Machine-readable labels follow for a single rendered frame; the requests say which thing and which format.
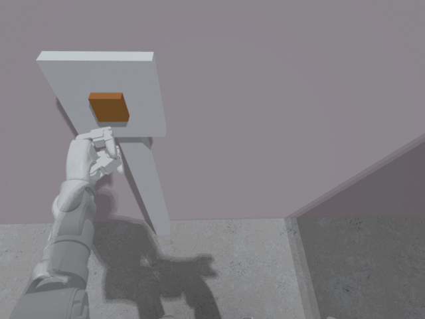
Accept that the robot left hand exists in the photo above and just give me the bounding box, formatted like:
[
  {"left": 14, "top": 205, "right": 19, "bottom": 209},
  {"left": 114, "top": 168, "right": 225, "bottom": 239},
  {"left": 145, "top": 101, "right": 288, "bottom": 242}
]
[{"left": 66, "top": 126, "right": 125, "bottom": 187}]

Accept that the robot left upper arm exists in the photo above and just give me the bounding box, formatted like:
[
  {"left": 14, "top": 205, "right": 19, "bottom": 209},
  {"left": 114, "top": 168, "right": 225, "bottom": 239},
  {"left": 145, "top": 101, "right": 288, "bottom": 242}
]
[{"left": 13, "top": 287, "right": 90, "bottom": 319}]

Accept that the button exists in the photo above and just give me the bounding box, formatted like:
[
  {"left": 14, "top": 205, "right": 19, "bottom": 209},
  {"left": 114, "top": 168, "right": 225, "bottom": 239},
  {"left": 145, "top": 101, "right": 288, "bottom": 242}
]
[{"left": 88, "top": 92, "right": 129, "bottom": 122}]

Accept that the robot left forearm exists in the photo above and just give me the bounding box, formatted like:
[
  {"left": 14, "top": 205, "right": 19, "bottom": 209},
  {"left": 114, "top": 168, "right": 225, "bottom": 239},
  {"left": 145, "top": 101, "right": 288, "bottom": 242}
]
[{"left": 9, "top": 179, "right": 96, "bottom": 319}]

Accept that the panel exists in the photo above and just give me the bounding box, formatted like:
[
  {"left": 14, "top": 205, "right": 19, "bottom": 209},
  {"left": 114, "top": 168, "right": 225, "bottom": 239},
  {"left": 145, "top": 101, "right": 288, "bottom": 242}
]
[{"left": 36, "top": 51, "right": 171, "bottom": 237}]

